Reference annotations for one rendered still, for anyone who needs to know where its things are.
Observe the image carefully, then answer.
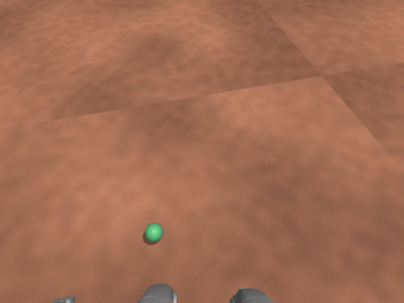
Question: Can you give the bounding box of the ball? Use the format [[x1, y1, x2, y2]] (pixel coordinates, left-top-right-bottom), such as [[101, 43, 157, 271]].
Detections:
[[145, 223, 163, 242]]

